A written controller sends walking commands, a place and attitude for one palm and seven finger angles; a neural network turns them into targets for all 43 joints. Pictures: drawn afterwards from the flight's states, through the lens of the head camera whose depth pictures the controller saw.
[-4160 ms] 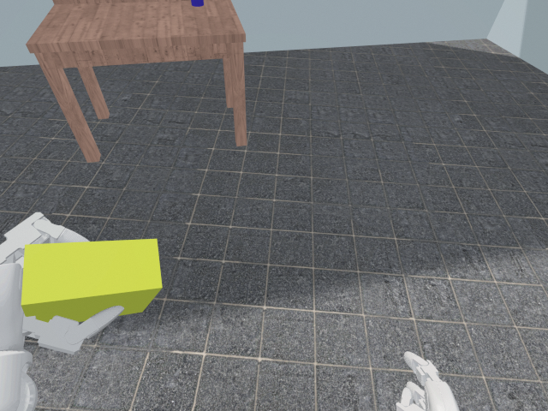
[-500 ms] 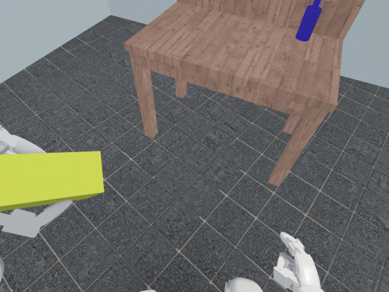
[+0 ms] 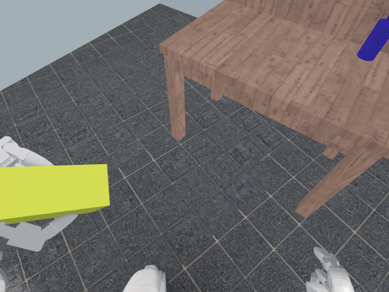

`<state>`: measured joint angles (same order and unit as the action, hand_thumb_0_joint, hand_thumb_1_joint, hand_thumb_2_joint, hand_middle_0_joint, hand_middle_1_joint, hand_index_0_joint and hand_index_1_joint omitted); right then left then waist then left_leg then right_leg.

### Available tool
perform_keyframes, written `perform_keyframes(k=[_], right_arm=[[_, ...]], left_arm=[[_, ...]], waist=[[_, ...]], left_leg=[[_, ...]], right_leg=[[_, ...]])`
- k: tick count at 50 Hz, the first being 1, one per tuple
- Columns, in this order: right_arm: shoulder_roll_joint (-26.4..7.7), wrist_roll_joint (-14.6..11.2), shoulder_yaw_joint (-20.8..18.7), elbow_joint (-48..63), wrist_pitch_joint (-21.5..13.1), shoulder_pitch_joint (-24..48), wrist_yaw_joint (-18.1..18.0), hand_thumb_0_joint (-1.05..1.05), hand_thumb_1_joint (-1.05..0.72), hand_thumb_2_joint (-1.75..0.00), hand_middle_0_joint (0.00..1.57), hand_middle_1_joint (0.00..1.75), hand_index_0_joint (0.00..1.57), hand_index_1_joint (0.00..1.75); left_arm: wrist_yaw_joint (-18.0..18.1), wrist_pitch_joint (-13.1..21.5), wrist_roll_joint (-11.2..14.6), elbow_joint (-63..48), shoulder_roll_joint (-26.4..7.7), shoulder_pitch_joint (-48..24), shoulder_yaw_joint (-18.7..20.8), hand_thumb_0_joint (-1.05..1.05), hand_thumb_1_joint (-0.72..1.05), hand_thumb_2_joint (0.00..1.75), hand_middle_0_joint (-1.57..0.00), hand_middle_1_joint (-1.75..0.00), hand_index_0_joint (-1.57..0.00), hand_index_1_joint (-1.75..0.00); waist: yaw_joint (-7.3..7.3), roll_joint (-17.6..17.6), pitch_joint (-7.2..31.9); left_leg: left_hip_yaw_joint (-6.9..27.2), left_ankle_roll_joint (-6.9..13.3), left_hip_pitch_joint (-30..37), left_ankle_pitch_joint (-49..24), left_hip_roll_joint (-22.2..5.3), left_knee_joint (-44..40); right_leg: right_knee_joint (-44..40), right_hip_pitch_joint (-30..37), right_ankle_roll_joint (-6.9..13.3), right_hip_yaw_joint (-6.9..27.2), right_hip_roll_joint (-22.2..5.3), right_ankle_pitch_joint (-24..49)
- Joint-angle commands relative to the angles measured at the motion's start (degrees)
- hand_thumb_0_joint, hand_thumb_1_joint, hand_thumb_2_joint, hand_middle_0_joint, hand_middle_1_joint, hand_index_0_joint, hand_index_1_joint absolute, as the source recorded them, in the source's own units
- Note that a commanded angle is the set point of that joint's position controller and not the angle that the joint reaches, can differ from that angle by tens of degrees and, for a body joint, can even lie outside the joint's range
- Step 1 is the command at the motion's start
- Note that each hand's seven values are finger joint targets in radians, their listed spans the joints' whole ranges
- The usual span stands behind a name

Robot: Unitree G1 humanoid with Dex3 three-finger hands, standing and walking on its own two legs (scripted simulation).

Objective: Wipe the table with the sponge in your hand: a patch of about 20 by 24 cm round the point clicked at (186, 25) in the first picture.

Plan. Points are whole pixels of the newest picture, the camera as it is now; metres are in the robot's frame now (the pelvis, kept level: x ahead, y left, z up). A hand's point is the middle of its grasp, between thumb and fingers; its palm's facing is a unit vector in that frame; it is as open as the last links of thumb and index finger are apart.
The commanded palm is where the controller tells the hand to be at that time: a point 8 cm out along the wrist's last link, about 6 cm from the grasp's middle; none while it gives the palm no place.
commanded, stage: walk to a spot facing it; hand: left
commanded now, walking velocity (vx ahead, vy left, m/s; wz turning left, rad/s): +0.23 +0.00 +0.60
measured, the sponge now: (68, 193) +0.23 +0.20 +0.15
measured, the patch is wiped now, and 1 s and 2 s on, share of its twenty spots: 0.00 0.00 0.00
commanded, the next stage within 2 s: turn to face it in 0.06 s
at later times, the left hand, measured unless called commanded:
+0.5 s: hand (50, 152) +0.29 +0.24 +0.17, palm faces +0.53 -0.75 -0.39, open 9.8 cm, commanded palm +0.24 +0.26 +0.18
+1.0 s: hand (108, 132) +0.33 +0.16 +0.17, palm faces +0.19 -0.90 -0.40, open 9.9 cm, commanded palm +0.29 +0.21 +0.18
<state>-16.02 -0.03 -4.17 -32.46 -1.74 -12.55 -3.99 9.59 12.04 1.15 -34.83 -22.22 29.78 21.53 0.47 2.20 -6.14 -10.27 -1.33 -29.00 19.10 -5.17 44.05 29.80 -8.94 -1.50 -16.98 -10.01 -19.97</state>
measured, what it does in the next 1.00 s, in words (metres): steps on the spot, turning right: left foot, then right foot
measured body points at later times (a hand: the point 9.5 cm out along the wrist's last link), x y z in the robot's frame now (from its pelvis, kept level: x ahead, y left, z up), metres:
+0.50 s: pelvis +0.09 -0.03 -0.02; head +0.10 -0.05 +0.43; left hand +0.25 +0.27 +0.19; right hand +0.30 -0.19 -0.11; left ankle +0.10 +0.12 -0.73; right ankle +0.14 -0.12 -0.74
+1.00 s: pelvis +0.06 -0.02 +0.00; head +0.08 -0.02 +0.45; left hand +0.32 +0.21 +0.19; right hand +0.15 -0.27 -0.09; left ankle +0.09 +0.11 -0.74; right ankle +0.06 -0.13 -0.69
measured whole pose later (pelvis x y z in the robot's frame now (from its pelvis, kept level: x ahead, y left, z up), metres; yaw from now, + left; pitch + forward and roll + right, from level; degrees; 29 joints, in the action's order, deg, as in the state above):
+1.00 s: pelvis +0.06 -0.02 +0.00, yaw -17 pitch -1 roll -1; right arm -10.7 -0.8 0.2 -31.4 -0.8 -14.1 -1.2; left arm 8.2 10.0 0.6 -29.2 -19.9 25.2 20.5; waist -2.0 -0.7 -3.4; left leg -10.1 -1.5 -12.8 16.7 -7.9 31.7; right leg 52.6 -26.3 -3.0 -3.5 -0.4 -23.4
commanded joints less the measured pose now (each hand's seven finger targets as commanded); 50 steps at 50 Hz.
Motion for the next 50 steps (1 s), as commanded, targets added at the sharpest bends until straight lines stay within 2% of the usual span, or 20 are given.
perform_keyframes(k=[1,2,3,4,5,7,12,21,22,24,25,28,32,35,38,40,42,43,46,50], right_arm=[[-0.70,0.18,-0.50,9.47,-3.06,2.29,-0.08,0.00,-0.90,-0.90,0.20,0.30,0.20,0.30],[-1.82,-0.12,-1.12,9.61,-3.27,1.97,-0.39,0.00,-0.90,-0.90,0.20,0.30,0.20,0.30],[-3.13,0.01,-1.33,9.92,-3.62,3.41,0.02,0.00,-0.90,-0.90,0.20,0.30,0.20,0.30],[-3.46,-0.50,-0.68,10.04,-4.64,3.14,1.21,0.00,-0.90,-0.90,0.20,0.30,0.20,0.30],[-3.86,-1.12,-1.12,8.46,-4.80,3.40,1.59,0.00,-0.90,-0.90,0.20,0.30,0.20,0.30],[-3.67,-1.47,-1.67,8.22,-4.35,4.84,1.76,0.00,-0.90,-0.90,0.20,0.30,0.20,0.30],[-1.28,-0.97,0.64,6.71,-6.00,4.84,2.25,0.00,-0.90,-0.90,0.20,0.30,0.20,0.30],[-1.61,-0.45,2.73,5.57,-6.75,5.82,0.08,0.00,-0.90,-0.90,0.20,0.30,0.20,0.30],[-0.85,-0.47,2.81,5.81,-6.67,5.48,0.26,0.00,-0.90,-0.90,0.20,0.30,0.20,0.30],[0.23,-0.19,3.34,6.78,-6.66,6.31,0.55,0.00,-0.90,-0.90,0.20,0.30,0.20,0.30],[-0.90,-0.13,2.40,6.42,-6.33,6.02,0.95,0.00,-0.90,-0.90,0.20,0.30,0.20,0.30],[0.97,0.01,3.88,6.87,-4.22,8.64,1.17,0.00,-0.90,-0.90,0.20,0.30,0.20,0.30],[0.46,0.23,3.12,8.77,-1.98,8.91,1.48,0.00,-0.90,-0.90,0.20,0.30,0.20,0.30],[-0.54,-0.24,2.61,10.26,-1.00,7.77,1.80,0.00,-0.90,-0.90,0.20,0.30,0.20,0.30],[-1.43,-0.85,2.25,10.44,-0.24,5.63,1.79,0.00,-0.90,-0.90,0.20,0.30,0.20,0.30],[-3.45,-1.02,1.13,10.83,-0.17,5.11,1.34,0.00,-0.90,-0.90,0.20,0.30,0.20,0.30],[-3.64,-0.61,1.37,11.53,-0.77,6.82,0.90,0.00,-0.90,-0.90,0.20,0.30,0.20,0.30],[-2.27,0.11,1.68,11.16,-1.30,6.77,0.97,0.00,-0.90,-0.90,0.20,0.30,0.20,0.30],[-4.06,-0.78,0.70,9.89,-1.98,4.40,2.45,0.00,-0.90,-0.90,0.20,0.30,0.20,0.30],[-4.09,-0.60,1.15,9.84,-3.51,3.52,3.18,0.00,-0.90,-0.90,0.20,0.30,0.20,0.30]], left_arm=[[2.82,2.72,1.14,-13.68,-9.40,-5.27,7.94,0.00,0.10,1.30,-1.20,-1.60,-1.20,-1.60],[2.75,3.28,0.95,-14.23,-8.51,-5.36,6.77,0.00,0.10,1.30,-1.20,-1.60,-1.20,-1.60],[2.64,4.68,1.19,-16.83,-9.02,-6.28,7.23,0.00,0.10,1.30,-1.20,-1.60,-1.20,-1.60],[2.51,5.61,0.48,-17.53,-11.40,-9.68,8.21,0.00,0.10,1.30,-1.20,-1.60,-1.20,-1.60],[1.15,4.80,-0.04,-10.80,-13.52,-7.12,10.28,0.00,0.10,1.30,-1.20,-1.60,-1.20,-1.60],[0.53,4.71,0.48,-15.34,-14.62,-5.76,12.74,0.00,0.10,1.30,-1.20,-1.60,-1.20,-1.60],[-0.40,4.77,2.06,-17.40,-8.93,-0.95,8.89,0.00,0.10,1.30,-1.20,-1.60,-1.20,-1.60],[-0.76,0.90,0.23,-1.01,-5.08,-16.81,0.98,0.00,0.10,1.30,-1.20,-1.60,-1.20,-1.60],[-0.78,0.75,-0.43,-1.71,-5.91,-19.23,0.43,0.00,0.10,1.30,-1.20,-1.60,-1.20,-1.60],[-0.42,-0.04,0.24,-0.59,-8.21,-19.80,1.91,0.00,0.10,1.30,-1.20,-1.60,-1.20,-1.60],[-0.18,-0.11,0.76,-2.11,-8.69,-19.15,2.51,0.00,0.10,1.30,-1.20,-1.60,-1.20,-1.60],[0.24,1.94,1.37,-9.83,-10.40,-12.52,6.06,0.00,0.10,1.30,-1.20,-1.60,-1.20,-1.60],[0.35,3.05,2.15,-10.36,-11.17,-2.77,10.25,0.00,0.10,1.30,-1.20,-1.60,-1.20,-1.60],[0.35,2.85,2.33,-9.92,-10.66,-0.55,10.51,0.00,0.10,1.30,-1.20,-1.60,-1.20,-1.60],[0.04,2.15,2.16,-7.44,-9.27,-1.30,8.72,0.00,0.10,1.30,-1.20,-1.60,-1.20,-1.60],[-0.19,2.41,1.85,-8.89,-9.27,-5.31,7.58,0.00,0.10,1.30,-1.20,-1.60,-1.20,-1.60],[-0.58,3.21,1.05,-9.89,-10.81,-7.44,8.53,0.00,0.10,1.30,-1.20,-1.60,-1.20,-1.60],[-0.51,3.47,0.22,-8.56,-9.38,-7.54,6.55,0.00,0.10,1.30,-1.20,-1.60,-1.20,-1.60],[-1.30,2.57,-0.09,-9.02,-5.76,-9.75,1.33,0.00,0.10,1.30,-1.20,-1.60,-1.20,-1.60],[-1.02,1.88,0.10,-8.75,-7.25,-10.30,2.48,0.00,0.10,1.30,-1.20,-1.60,-1.20,-1.60]], waist=[[0.69,3.67,16.64],[1.81,-6.35,19.56],[1.03,-22.67,20.09],[0.95,-21.85,19.27],[0.54,-14.91,17.87],[0.08,-15.18,18.08],[-0.92,-15.47,16.89],[-1.33,-9.55,10.89],[-0.91,-4.38,10.83],[-1.39,14.25,11.01],[-1.70,15.75,11.83],[-1.55,2.67,14.88],[-1.88,3.13,17.86],[-2.55,3.53,17.64],[-1.47,2.59,17.12],[-1.06,-2.13,15.46],[-2.51,-21.80,12.07],[-2.02,-20.07,9.60],[-1.54,-14.99,7.61],[-0.80,-17.31,6.75]], left_leg=[[-6.04,0.77,15.91,-6.12,6.51,-14.50],[0.29,2.60,28.40,-10.44,3.46,-17.42],[25.25,10.90,36.40,-30.99,-12.44,-18.86],[41.74,17.46,36.14,-43.58,-20.54,-20.88],[39.10,17.27,33.38,-35.16,-20.17,-20.70],[33.82,16.93,27.67,-24.55,-16.79,-21.34],[14.28,10.39,17.12,-23.40,-10.75,-24.03],[5.72,3.74,12.70,-3.90,-11.52,-15.18],[3.54,2.08,12.85,-0.94,-8.25,-7.78],[4.17,-2.08,0.68,15.56,2.51,11.23],[8.58,-2.43,-0.32,13.87,2.26,18.72],[10.54,-3.32,-1.22,9.83,1.20,20.10],[7.87,-3.27,2.67,7.40,2.00,5.26],[7.36,-2.77,6.13,5.64,2.85,-2.85],[6.74,-1.92,15.58,-0.81,2.09,-15.38],[10.61,0.74,22.43,-5.26,-4.48,-23.06],[22.09,7.68,21.69,-14.68,-19.55,-28.64],[24.20,9.73,17.47,-19.17,-22.46,-28.49],[8.52,6.73,18.96,-29.27,-17.23,-22.95],[5.60,4.73,16.80,-25.80,-16.60,-23.24]], right_leg=[[12.38,4.48,4.29,2.39,-9.65,37.60],[27.21,-4.40,1.61,1.93,-7.01,29.35],[43.41,-20.33,-2.09,4.69,3.15,-8.64],[51.10,-27.70,-1.42,11.68,6.11,-20.10],[52.19,-31.11,-1.38,16.62,3.43,-15.64],[50.70,-31.69,-1.92,16.94,2.32,-11.19],[29.40,-19.31,-1.78,11.83,4.48,-0.94],[-1.42,-3.35,-1.49,9.35,9.09,6.25],[-5.91,-4.09,0.55,15.24,5.24,11.97],[-10.81,-1.67,9.23,40.70,-9.77,32.64],[-12.81,-1.01,10.31,43.86,-11.06,31.14],[-6.43,2.90,11.42,33.79,-7.32,38.52],[-5.77,4.31,11.25,30.86,-4.56,35.22],[-7.04,1.57,11.50,34.79,-3.94,28.94],[-6.13,-3.96,8.04,34.33,-1.07,20.34],[-0.95,-11.35,4.76,32.22,3.96,10.61],[21.52,-22.21,0.16,20.75,11.67,-9.53],[31.62,-22.09,-0.52,19.05,10.15,-9.58],[27.54,-21.09,-1.53,15.19,8.11,-4.81],[16.78,-14.22,-2.33,10.13,9.10,-4.02]])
